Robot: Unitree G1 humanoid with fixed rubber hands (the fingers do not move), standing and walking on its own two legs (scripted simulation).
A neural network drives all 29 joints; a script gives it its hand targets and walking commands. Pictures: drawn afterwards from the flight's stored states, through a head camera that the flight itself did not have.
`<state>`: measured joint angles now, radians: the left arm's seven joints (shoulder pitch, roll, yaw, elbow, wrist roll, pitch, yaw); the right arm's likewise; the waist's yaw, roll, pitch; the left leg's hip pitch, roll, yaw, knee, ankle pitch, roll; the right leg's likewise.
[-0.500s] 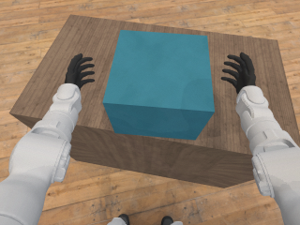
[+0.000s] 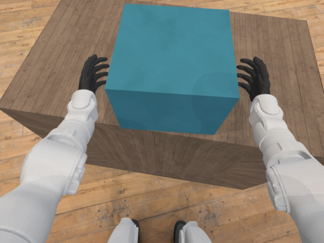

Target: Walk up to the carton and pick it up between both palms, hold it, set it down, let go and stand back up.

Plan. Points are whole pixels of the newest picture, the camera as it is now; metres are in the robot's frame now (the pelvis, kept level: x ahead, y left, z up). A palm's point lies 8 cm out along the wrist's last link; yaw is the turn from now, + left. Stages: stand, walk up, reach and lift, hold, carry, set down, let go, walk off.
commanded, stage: reach and lift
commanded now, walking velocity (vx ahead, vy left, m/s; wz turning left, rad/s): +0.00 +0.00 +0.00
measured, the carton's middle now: (171, 72) +0.53 +0.01 +0.03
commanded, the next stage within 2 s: none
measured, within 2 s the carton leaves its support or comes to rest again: neither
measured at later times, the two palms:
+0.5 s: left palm (99, 82) +0.47 +0.18 +0.04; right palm (244, 86) +0.48 -0.17 +0.05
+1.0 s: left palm (99, 83) +0.47 +0.18 +0.05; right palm (244, 87) +0.48 -0.17 +0.05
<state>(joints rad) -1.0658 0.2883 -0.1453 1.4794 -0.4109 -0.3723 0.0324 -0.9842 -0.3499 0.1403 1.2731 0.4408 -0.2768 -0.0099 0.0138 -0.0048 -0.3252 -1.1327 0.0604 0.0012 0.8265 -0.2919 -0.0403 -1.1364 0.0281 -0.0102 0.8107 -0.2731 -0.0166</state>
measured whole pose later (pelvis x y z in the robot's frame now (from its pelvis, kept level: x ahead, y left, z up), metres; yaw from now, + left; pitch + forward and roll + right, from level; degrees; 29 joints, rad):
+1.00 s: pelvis +0.01 +0.02 +0.01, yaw -1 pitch +32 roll -2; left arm -1.07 0.16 0.08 1.49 -0.19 -0.41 0.09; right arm -1.01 -0.22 -0.18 1.30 0.11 -0.29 -0.07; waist 0.04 0.05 -0.29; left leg -1.05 0.06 0.00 0.80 -0.30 -0.02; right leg -1.04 0.03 0.00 0.74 -0.26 0.00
